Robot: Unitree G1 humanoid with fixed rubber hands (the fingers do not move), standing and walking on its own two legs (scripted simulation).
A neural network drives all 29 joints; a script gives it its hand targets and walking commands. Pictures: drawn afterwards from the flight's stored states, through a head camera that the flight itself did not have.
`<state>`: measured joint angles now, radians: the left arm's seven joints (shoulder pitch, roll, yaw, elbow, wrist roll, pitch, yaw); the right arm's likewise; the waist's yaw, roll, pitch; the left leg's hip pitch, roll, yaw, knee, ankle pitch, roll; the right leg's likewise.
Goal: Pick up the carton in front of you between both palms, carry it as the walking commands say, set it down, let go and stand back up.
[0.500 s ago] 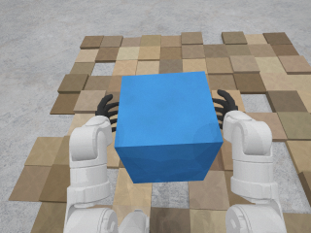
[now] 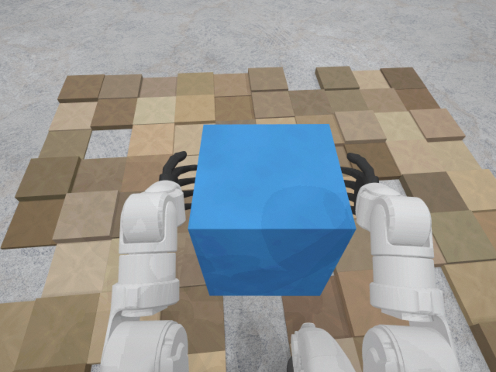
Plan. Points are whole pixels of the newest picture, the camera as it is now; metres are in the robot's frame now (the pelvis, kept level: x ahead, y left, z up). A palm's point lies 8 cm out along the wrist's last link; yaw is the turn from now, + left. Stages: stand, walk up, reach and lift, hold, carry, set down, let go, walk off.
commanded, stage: carry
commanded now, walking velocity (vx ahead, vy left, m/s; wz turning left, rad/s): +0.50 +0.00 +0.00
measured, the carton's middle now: (265, 215) +0.36 -0.02 +0.00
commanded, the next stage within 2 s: none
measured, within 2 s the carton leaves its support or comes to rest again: neither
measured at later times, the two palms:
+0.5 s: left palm (199, 45) +0.69 +0.10 +0.13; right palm (339, 39) +0.71 -0.20 +0.13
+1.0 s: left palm out of the picture +1.08 +0.02 +0.16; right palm out of the picture +1.04 -0.28 +0.16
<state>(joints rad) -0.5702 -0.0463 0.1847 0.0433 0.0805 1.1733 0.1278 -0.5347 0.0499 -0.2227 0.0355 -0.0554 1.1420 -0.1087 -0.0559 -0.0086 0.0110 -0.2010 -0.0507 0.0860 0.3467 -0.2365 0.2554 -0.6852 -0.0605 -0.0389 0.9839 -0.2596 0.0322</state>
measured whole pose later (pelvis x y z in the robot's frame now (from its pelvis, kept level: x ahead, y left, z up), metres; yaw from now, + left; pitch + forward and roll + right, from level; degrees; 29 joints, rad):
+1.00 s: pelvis +0.67 -0.08 +0.01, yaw -1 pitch +5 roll +2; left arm -0.83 -0.02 0.37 -0.08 0.10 1.34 0.11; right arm -0.88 0.00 -0.22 0.02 0.02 1.29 -0.20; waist -0.15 -0.01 0.09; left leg -0.35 -0.08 0.12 0.56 -0.30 0.10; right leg -0.66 -0.02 0.04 0.77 -0.18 -0.02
